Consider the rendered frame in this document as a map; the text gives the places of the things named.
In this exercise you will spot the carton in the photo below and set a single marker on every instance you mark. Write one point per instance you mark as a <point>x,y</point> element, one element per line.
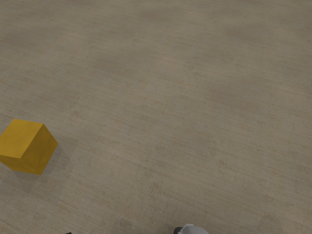
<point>27,146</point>

